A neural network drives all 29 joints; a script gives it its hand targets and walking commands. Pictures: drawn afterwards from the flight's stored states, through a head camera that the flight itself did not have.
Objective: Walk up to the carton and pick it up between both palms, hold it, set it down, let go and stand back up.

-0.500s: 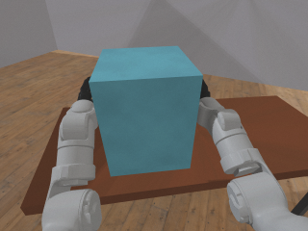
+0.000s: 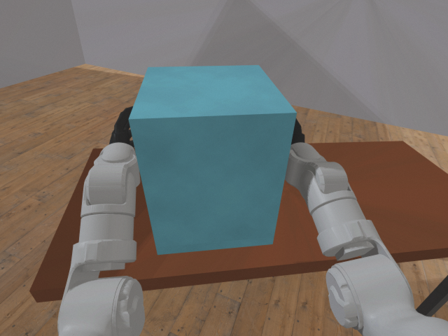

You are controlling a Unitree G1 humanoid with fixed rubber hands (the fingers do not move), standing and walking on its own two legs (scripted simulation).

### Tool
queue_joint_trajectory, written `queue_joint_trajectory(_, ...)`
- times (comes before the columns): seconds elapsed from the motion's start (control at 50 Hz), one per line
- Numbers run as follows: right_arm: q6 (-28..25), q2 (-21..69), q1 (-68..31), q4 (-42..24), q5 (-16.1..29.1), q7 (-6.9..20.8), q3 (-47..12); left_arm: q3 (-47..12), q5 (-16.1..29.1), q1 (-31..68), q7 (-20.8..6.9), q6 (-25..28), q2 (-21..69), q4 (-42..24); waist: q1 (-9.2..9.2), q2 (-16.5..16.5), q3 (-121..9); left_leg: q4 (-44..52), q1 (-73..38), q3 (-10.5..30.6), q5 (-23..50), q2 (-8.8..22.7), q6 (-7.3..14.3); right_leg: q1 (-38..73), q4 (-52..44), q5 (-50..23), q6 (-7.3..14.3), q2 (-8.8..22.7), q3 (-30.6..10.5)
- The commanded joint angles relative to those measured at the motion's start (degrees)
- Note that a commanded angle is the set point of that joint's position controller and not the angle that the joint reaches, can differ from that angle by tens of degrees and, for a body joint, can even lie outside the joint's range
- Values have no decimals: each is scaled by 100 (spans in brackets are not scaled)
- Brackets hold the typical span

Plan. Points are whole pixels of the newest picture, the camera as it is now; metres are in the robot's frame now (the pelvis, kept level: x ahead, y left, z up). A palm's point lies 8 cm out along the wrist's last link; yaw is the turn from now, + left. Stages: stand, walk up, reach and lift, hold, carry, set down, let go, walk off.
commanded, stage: hold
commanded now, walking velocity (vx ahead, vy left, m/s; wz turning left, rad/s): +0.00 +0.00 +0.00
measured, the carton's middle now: (210, 155) +0.37 +0.02 +0.22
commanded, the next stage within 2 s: set down in 0.66 s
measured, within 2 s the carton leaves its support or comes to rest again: neither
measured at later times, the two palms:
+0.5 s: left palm (126, 151) +0.37 +0.16 +0.23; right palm (295, 151) +0.37 -0.13 +0.23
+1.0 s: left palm (124, 150) +0.39 +0.17 +0.22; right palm (284, 159) +0.39 -0.13 +0.20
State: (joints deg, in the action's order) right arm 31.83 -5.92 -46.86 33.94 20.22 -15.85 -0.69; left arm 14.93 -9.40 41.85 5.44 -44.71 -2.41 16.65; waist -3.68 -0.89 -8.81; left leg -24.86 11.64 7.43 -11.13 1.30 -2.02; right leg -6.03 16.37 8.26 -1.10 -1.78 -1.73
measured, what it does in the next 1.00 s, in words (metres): stands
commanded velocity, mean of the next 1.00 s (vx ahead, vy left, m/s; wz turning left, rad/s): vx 0.00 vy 0.00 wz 0.00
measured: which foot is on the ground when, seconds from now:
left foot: down 0.00-1.00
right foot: down 0.00-1.00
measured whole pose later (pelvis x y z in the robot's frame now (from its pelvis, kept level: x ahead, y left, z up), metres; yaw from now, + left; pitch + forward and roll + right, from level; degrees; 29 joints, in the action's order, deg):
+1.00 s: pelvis +0.01 +0.00 +0.00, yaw +0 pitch -6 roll -1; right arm 14.3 -1.6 -46.6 46.7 7.8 -10.3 5.2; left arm 22.0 -16.8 44.9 1.6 -28.8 0.4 28.9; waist -2.8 -1.8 -3.4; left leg -20.7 4.3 6.9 -10.1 0.2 -1.4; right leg 0.1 15.0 8.9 -1.4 -0.2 -1.6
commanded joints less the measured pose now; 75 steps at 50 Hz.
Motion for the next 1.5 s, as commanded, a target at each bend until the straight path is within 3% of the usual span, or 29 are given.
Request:
queue_joint_trajectory(0.0,-271,4150,-5496,-2004,792,666,-1886,-2780,819,4920,-818,496,4039,-777,79,489,-2039,249,-1296,-366,1583,-322,-82,205,-276,-681,-141,-250,133)
queue_joint_trajectory(0.04,-316,4097,-5789,-2053,773,663,-1808,-2670,752,4888,-869,472,4063,-595,87,401,-2021,377,-1163,-408,1202,-307,-26,261,-322,-334,-133,-270,147)
queue_joint_trajectory(0.1,-421,4306,-6030,-2329,905,680,-1871,-2988,993,5300,-807,549,4182,-960,48,624,-2516,185,-1334,-426,1572,-321,-116,323,-238,-587,-114,-317,146)
queue_joint_trajectory(0.12,-374,4415,-5936,-2155,899,669,-1941,-2843,897,5289,-807,574,4034,-882,179,442,-2403,178,-1247,-484,1567,-319,-84,328,-245,-616,-146,-284,141)
queue_joint_trajectory(0.14,-364,4328,-5768,-2073,812,671,-1861,-2908,953,5159,-791,561,4067,-959,49,522,-2436,237,-1287,-444,1603,-324,-89,348,-242,-663,-131,-313,173)
queue_joint_trajectory(0.18,-349,4307,-5779,-2091,747,674,-1769,-2762,887,5057,-816,513,4106,-767,110,463,-2119,285,-1155,-451,1408,-321,-69,291,-276,-528,-135,-296,181)
queue_joint_trajectory(0.24,-327,4173,-5785,-1873,650,668,-1665,-2781,932,5145,-882,510,4115,-607,-71,396,-2040,412,-1168,-436,1028,-315,-34,163,-306,-234,-123,-255,163)
queue_joint_trajectory(0.34,-337,4160,-5625,-2113,725,611,-1731,-2797,959,4998,-855,580,4147,-738,-228,422,-2146,112,-1407,-396,1832,-351,-107,275,-221,-1161,-141,-274,178)
queue_joint_trajectory(0.36,-406,4236,-5752,-2590,903,581,-1987,-2881,973,4805,-872,589,4162,-949,-75,334,-2659,17,-1568,-386,2147,-349,-112,524,-143,-1476,-196,-282,163)
queue_joint_trajectory(0.42,-411,4198,-5755,-2959,1008,540,-2074,-3182,1130,4940,-841,580,4257,-1407,-237,497,-2868,-124,-1739,-314,2563,-347,-232,511,-81,-1788,-162,-365,206)
queue_joint_trajectory(0.44,-328,4184,-5669,-2732,975,539,-2088,-2908,924,4802,-836,555,4051,-1180,-11,342,-2440,-27,-1643,-355,2273,-363,-161,338,-161,-1600,-224,-317,182)
queue_joint_trajectory(0.46,-285,4158,-5580,-2563,980,560,-2058,-2815,873,4747,-844,511,3979,-1127,52,319,-2282,77,-1574,-405,2148,-360,-111,342,-206,-1471,-232,-322,179)
queue_joint_trajectory(0.5,-266,4241,-5422,-2550,1049,571,-2163,-2883,829,4663,-854,464,3856,-1315,92,330,-2298,56,-1487,-411,2217,-357,-114,479,-179,-1471,-233,-332,161)
queue_joint_trajectory(0.52,-241,4108,-5337,-2352,885,570,-1965,-3011,887,4894,-843,440,3893,-1403,-149,414,-2283,125,-1571,-392,2083,-342,-125,370,-180,-1325,-198,-340,185)
queue_joint_trajectory(0.56,-295,4250,-5608,-2687,976,593,-2088,-3031,1001,4922,-836,436,3991,-1420,66,377,-2410,141,-1527,-418,1933,-364,-78,392,-202,-1089,-188,-327,179)
queue_joint_trajectory(0.62,-248,4218,-5411,-2315,843,605,-1948,-3027,990,5008,-841,427,3932,-1355,-79,437,-2133,150,-1564,-394,1873,-327,-128,260,-227,-1015,-171,-304,178)
queue_joint_trajectory(0.64,-217,4109,-5560,-2075,742,629,-1790,-2884,861,5098,-865,392,3937,-992,14,531,-1829,249,-1412,-471,1392,-346,-105,89,-304,-482,-167,-261,168)
queue_joint_trajectory(0.66,-285,4128,-5589,-1897,735,685,-1975,-2701,905,5174,-907,433,4042,-959,-97,489,-1704,375,-1266,-523,1215,-380,-57,325,-261,-493,-140,-238,228)
queue_joint_trajectory(0.72,-706,4204,-5811,-1959,676,760,-1904,-2617,861,5300,-981,804,4101,-928,-45,631,-2078,383,-1331,-562,1537,-375,-49,657,-134,-901,-132,-232,231)
queue_joint_trajectory(0.8,-1348,4077,-5852,-1422,-33,839,-1322,-2448,648,5377,-1030,1282,4113,-150,-62,683,-1940,489,-1459,-592,1068,-355,-130,360,-259,-311,-54,-227,427)
queue_joint_trajectory(0.86,-1831,4014,-5559,-820,-549,937,-971,-2047,258,4964,-1137,1636,3993,590,-6,490,-1542,572,-1519,-687,990,-362,-73,433,-300,-274,-75,-186,492)
queue_joint_trajectory(0.88,-1965,3991,-5458,-666,-819,990,-876,-1776,67,4600,-1227,1685,4286,901,-19,112,-1450,724,-1413,-690,865,-397,17,655,-431,-140,-103,-175,460)
queue_joint_trajectory(0.92,-2272,4004,-5367,-607,-1012,1075,-818,-1716,-63,4476,-1333,1824,4177,899,18,133,-1548,682,-1522,-769,1310,-387,-18,897,-374,-483,-86,-186,504)
queue_joint_trajectory(1.02,-2770,4063,-5485,-1075,-996,1097,-1148,-2093,20,4328,-1349,2058,4364,709,9,164,-1843,412,-1752,-831,2244,-400,-98,1085,-309,-1158,-91,-218,577)
queue_joint_trajectory(1.28,-3043,3996,-5523,-2057,-731,1104,-1804,-3119,471,4319,-949,2413,4576,-29,122,533,-2743,80,-1957,-644,2832,-367,-284,884,-58,-1684,-91,-203,566)
queue_joint_trajectory(1.32,-3000,4046,-5217,-1661,-794,1122,-1723,-3181,485,4466,-902,2529,4516,-127,27,567,-2807,55,-2048,-621,2861,-348,-313,803,-70,-1672,-81,-200,544)
queue_joint_trajectory(1.34,-2990,4049,-5129,-1650,-762,1117,-1826,-3115,506,4354,-874,2551,4493,-103,105,481,-2840,42,-2117,-618,2914,-349,-302,799,-47,-1741,-82,-212,556)
queue_joint_trajectory(1.4,-2871,3896,-4950,-1094,-950,1108,-1398,-2674,270,4109,-976,2426,4328,573,112,390,-1946,261,-1722,-715,2230,-334,-275,682,-186,-1153,-98,-195,581)
queue_joint_trajectory(1.48,-2966,3962,-4897,-997,-938,1129,-1285,-2563,270,4035,-1075,2477,4391,532,111,377,-2127,256,-1798,-687,2613,-307,-275,922,-123,-1679,-100,-197,579)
